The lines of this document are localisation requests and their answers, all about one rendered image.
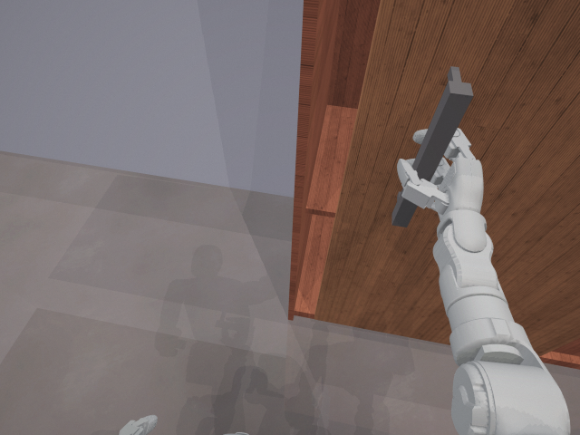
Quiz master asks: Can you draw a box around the left robot hand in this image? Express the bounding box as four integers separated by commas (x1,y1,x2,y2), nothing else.
119,415,158,435

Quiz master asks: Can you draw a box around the wardrobe door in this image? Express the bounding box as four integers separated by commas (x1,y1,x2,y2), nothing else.
314,0,580,357
552,338,580,356

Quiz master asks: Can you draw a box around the right robot hand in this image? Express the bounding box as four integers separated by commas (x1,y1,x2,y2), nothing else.
397,128,484,221

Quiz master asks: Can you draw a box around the handle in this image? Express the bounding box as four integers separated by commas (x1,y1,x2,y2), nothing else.
391,66,473,227

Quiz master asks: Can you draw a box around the right robot forearm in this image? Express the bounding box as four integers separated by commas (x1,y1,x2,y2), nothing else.
433,209,570,435

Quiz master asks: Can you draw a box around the right robot upper arm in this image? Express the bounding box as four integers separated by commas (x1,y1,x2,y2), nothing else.
451,361,568,435

